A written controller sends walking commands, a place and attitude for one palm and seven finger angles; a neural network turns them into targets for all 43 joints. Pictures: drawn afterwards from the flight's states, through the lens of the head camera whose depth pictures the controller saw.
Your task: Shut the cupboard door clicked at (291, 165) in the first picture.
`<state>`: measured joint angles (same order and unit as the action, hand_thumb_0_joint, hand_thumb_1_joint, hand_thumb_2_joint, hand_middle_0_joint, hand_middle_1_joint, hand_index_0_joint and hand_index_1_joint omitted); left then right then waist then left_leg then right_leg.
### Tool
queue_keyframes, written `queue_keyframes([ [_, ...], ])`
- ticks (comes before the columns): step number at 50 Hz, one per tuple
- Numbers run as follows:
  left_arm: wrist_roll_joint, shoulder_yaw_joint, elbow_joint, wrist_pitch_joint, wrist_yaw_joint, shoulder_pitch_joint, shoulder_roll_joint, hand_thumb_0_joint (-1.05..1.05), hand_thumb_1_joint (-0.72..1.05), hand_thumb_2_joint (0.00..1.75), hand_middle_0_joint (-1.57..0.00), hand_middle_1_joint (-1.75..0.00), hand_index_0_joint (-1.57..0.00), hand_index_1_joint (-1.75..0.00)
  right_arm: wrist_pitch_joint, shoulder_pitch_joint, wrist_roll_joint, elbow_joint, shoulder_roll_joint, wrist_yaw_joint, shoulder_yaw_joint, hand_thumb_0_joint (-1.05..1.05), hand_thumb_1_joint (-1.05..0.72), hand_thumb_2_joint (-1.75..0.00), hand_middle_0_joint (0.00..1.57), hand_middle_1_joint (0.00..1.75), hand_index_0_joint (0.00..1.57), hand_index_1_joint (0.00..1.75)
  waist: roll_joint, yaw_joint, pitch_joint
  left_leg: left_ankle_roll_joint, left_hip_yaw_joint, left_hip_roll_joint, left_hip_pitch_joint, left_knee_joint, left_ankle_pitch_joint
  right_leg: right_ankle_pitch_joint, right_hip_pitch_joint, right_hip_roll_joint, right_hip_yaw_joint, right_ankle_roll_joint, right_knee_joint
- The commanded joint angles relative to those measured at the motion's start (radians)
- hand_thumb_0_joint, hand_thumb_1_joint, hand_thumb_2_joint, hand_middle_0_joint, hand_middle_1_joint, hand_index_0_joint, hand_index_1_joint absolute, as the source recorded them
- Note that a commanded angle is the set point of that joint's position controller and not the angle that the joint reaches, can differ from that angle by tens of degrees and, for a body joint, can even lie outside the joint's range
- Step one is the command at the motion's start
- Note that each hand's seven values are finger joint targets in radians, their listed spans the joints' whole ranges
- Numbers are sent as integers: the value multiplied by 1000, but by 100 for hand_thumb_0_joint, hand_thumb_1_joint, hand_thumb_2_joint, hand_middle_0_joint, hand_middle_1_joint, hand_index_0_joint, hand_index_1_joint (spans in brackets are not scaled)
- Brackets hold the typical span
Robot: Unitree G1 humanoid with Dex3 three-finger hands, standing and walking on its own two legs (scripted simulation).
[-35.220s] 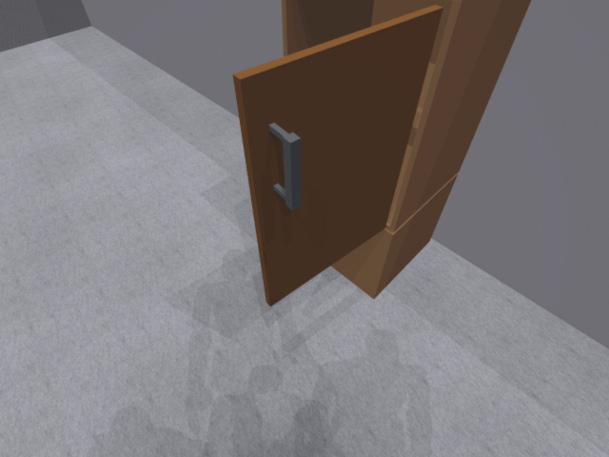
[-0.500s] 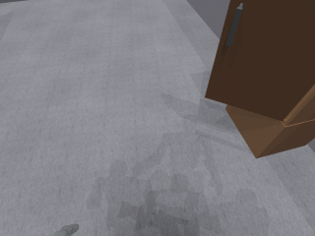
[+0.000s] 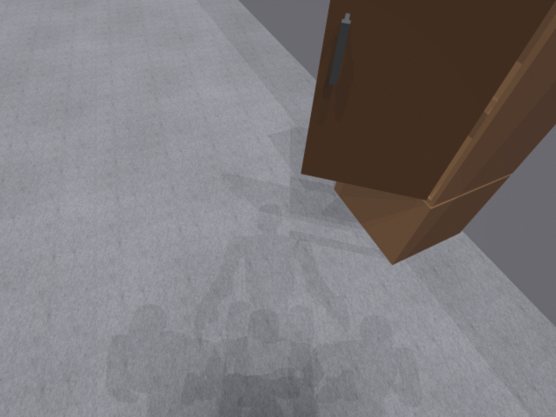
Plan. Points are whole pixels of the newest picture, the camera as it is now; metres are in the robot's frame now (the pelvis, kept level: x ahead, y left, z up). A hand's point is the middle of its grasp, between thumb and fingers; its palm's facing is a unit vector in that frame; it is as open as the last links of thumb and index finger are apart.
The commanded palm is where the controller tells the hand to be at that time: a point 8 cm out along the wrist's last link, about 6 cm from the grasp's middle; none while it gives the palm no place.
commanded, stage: turn to face it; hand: left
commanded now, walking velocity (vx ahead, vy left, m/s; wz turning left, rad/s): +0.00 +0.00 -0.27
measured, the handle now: (340, 50) +0.84 -0.08 +0.10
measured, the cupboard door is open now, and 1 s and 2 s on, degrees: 51 51 51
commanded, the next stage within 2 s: take the last steps up to it in 0.12 s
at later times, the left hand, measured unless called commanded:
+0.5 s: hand out of the picture +0.12 +0.15 -0.15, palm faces -0.14 -0.96 -0.23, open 7.4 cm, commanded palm none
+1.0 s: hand (207, 364) +0.22 +0.13 -0.17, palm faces -0.18 -0.97 -0.16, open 7.4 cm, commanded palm none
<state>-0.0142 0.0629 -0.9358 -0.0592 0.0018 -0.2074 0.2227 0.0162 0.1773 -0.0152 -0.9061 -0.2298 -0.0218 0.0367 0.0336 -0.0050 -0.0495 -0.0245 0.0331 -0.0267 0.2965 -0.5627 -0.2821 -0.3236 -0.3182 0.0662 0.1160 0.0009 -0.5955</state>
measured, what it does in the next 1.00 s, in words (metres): walks ahead: right foot, then left foot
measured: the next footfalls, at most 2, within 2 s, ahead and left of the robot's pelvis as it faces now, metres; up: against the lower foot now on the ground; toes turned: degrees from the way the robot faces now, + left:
right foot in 0.40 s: +0.00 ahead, -0.13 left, +0.00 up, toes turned -13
left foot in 0.80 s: +0.25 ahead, +0.04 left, +0.00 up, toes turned -2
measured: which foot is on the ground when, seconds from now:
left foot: down 0.00-0.40, up 0.42-0.78, down 0.80-1.00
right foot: up 0.00-0.38, down 0.40-0.82, up 0.84-1.00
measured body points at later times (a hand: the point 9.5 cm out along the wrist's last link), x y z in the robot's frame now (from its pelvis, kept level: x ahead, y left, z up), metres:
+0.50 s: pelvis +0.02 -0.03 +0.01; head +0.02 -0.05 +0.46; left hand +0.13 +0.20 -0.13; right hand -0.04 -0.28 -0.16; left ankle +0.01 +0.09 -0.68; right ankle -0.04 -0.12 -0.73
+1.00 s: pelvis +0.17 -0.05 +0.01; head +0.20 -0.03 +0.46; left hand +0.23 +0.18 -0.15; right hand +0.15 -0.28 -0.13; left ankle +0.21 +0.05 -0.73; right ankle +0.12 -0.18 -0.65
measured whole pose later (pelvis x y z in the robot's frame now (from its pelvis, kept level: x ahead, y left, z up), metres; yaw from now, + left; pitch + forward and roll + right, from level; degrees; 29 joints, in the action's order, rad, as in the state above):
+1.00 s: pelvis +0.17 -0.05 +0.01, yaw -12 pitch -1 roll -1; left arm -0.03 0.06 -1.08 -0.01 0.02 -0.26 0.19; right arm -0.06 0.28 -0.04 -1.02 -0.15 -0.02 0.03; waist 0.02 0.01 -0.06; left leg 0.03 0.16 -0.07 0.23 -0.47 -0.23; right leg -0.33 -0.46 -0.05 -0.03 0.03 -1.10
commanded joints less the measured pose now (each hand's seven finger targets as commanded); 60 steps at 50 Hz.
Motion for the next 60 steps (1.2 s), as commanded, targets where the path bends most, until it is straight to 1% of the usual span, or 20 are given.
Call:
queue_keyframes([
  [1,-8,33,94,14,2,15,114,0,90,90,-20,-30,-20,-30,-16,80,-21,58,-207,-22,35,0,-90,-90,20,30,20,30,-236,21,56,175,-319,-383,-100,308,240,-223,-165,-44,-38,-14,-426],
  [6,-4,25,55,11,15,8,74,0,90,90,-20,-30,-20,-30,-25,85,-16,39,-153,-31,22,0,-90,-90,20,30,20,30,-186,8,96,151,-83,-265,-245,204,608,-115,-201,-68,-92,-43,-462],
  [10,-4,13,58,11,14,61,49,0,90,90,-20,-30,-20,-30,-22,154,-15,-5,-152,-27,33,0,-90,-90,20,30,20,30,-214,42,99,159,-51,-276,-272,185,656,-117,-143,-78,-138,-43,-304],
  [14,-7,5,51,13,22,68,45,0,90,90,-20,-30,-20,-30,-14,168,-22,-27,-177,-16,48,0,-90,-90,20,30,20,30,-216,57,83,165,-99,-319,-195,225,275,-147,-34,-65,-181,-20,-140],
  [17,-12,15,23,19,37,12,52,0,90,90,-20,-30,-20,-30,-15,134,-20,-42,-197,-12,57,0,-90,-90,20,30,20,30,-168,17,61,125,-93,-306,-80,220,-78,-16,118,-47,-212,4,73],
  [19,-19,35,-16,37,31,-101,136,0,90,90,-20,-30,-20,-30,-19,108,-7,-38,-137,-2,48,0,-90,-90,20,30,20,30,34,-46,58,50,38,-188,176,3,-230,-96,384,-162,-42,61,307],
  [20,-23,52,-43,47,15,-177,221,0,90,90,-20,-30,-20,-30,-24,28,-2,10,-58,3,24,0,-90,-90,20,30,20,30,320,-92,9,-12,158,-31,406,-279,-387,-187,449,-380,306,174,434],
  [21,-10,50,-46,49,1,-207,227,0,90,90,-20,-30,-20,-30,-19,-46,-11,32,-105,4,27,0,-90,-90,20,30,20,30,219,-110,-42,-2,40,-44,452,-454,-350,-187,341,-445,349,247,467],
  [22,-10,43,-30,54,-3,-149,198,0,90,90,-20,-30,-20,-30,-21,-25,-10,25,-98,11,36,0,-90,-90,20,30,20,30,149,-67,-71,3,-1,-63,468,-518,-254,-237,297,-405,272,253,471],
  [23,-10,40,-30,62,-7,-107,167,0,90,90,-20,-30,-20,-30,-20,-9,-14,-1,-96,10,38,0,-90,-90,20,30,20,30,210,-40,-89,-2,-3,-75,471,-543,-207,-220,269,-367,265,236,479],
  [27,-2,8,-31,97,-7,-50,92,0,90,90,-20,-30,-20,-30,-11,62,-21,-45,-61,31,38,0,-90,-90,20,30,20,30,66,38,-90,-29,18,-93,340,-522,-16,31,150,-280,18,204,457],
  [35,-11,4,-124,115,-13,-161,98,0,90,90,-20,-30,-20,-30,-45,-26,-15,-9,-25,34,24,0,-90,-90,20,30,20,30,33,-3,-28,-13,68,-76,283,-153,-17,380,340,-292,8,215,355],
  [38,-2,5,-144,112,-11,-140,102,0,90,90,-20,-30,-20,-30,-60,102,-18,-58,-43,20,26,0,-90,-90,20,30,20,30,20,66,15,8,127,-14,34,-1,78,560,286,-243,-54,170,177],
  [39,0,3,-146,111,-10,-147,79,0,90,90,-20,-30,-20,-30,-68,212,-23,-98,-80,14,36,0,-90,-90,20,30,20,30,-40,105,75,20,89,-28,-175,54,143,553,186,-194,-88,134,-1],
  [41,12,-16,-97,107,2,-176,19,0,90,90,-20,-30,-20,-30,-68,442,-37,-147,-249,-8,67,0,-90,-90,20,30,20,30,-345,154,222,213,-503,-469,-518,238,193,-235,-211,-11,-176,54,-523],
  [42,-4,-8,-86,99,-1,-121,51,0,90,90,-20,-30,-20,-30,-58,397,-28,-144,-234,-11,61,0,-90,-90,20,30,20,30,-228,138,153,236,-510,-485,-394,297,55,-249,-240,-58,-83,70,-635],
  [45,-19,1,-81,85,20,-50,25,0,90,90,-20,-30,-20,-30,-67,225,-24,-100,-112,-13,34,0,-90,-90,20,30,20,30,-158,69,-61,165,-314,-381,-93,389,-96,-41,-269,-155,-76,42,-644],
  [50,-13,2,-83,62,30,-76,-19,0,90,90,-20,-30,-20,-30,-79,199,-19,-106,-92,-8,35,0,-90,-90,20,30,20,30,-143,18,-8,145,-65,-283,-87,399,30,65,-194,-165,-141,8,-381],
  [57,-12,4,-42,70,31,40,-5,0,90,90,-20,-30,-20,-30,-62,216,-21,-129,-87,8,49,0,-90,-90,20,30,20,30,-152,31,-64,152,-14,-275,-63,389,-37,153,-100,-147,-203,-5,-86],
  [60,-13,15,-68,82,26,-42,29,0,90,90,-20,-30,-20,-30,-55,200,-18,-133,-80,11,49,0,-90,-90,20,30,20,30,-103,-15,-31,116,21,-242,-22,257,-25,164,100,-112,-224,6,60],
])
